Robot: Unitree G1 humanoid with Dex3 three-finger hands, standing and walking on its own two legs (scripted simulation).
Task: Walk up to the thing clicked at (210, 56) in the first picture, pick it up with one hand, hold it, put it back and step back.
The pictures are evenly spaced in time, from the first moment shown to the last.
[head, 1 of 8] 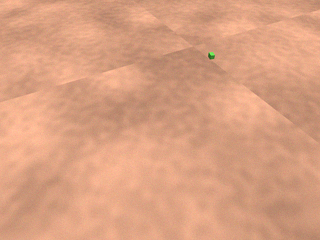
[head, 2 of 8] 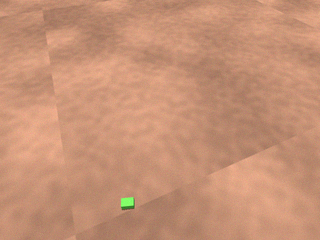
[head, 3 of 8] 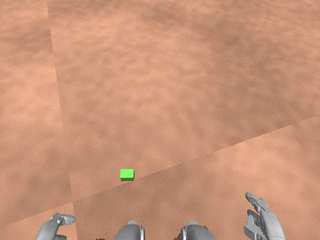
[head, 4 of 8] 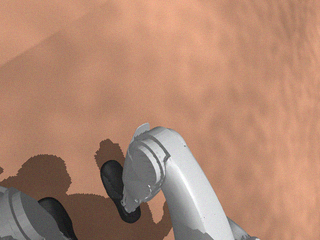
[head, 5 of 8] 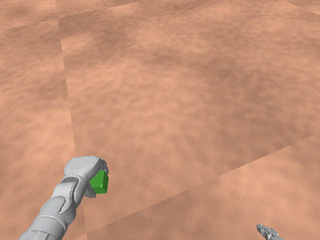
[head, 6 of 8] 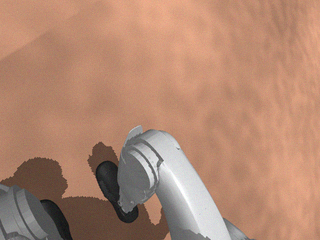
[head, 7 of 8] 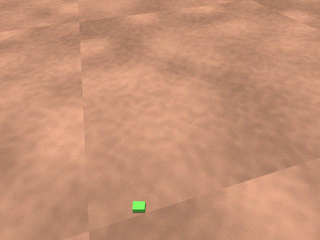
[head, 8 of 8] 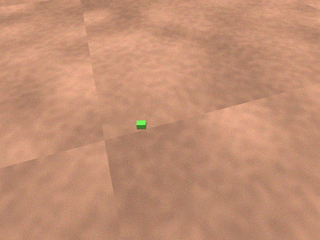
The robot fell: no
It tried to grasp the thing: yes
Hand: left
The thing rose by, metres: 0.69
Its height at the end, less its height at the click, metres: +0.00
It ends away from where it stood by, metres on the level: 0.01
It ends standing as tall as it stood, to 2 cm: yes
